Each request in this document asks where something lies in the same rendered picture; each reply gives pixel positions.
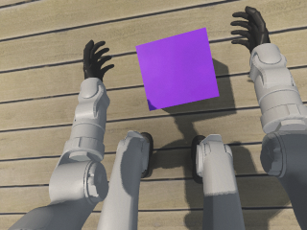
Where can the carton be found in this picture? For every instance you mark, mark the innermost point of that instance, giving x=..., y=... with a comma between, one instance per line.
x=177, y=69

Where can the robot right foot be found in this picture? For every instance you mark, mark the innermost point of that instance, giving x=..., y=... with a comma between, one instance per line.
x=196, y=141

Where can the left robot forearm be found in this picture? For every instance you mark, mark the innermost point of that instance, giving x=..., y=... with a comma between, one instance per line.
x=86, y=140

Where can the left robot upper arm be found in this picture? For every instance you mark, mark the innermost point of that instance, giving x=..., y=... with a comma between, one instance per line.
x=75, y=190

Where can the robot right hand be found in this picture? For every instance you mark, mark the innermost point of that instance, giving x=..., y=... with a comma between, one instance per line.
x=257, y=33

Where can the right robot upper arm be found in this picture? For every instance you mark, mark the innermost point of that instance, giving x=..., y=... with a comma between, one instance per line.
x=284, y=155

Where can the robot left hand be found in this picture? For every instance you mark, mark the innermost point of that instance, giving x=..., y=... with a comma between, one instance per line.
x=91, y=65

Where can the right robot forearm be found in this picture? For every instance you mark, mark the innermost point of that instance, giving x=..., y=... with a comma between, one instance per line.
x=277, y=95

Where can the right robot shin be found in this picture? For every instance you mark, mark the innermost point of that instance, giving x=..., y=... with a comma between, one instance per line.
x=216, y=137

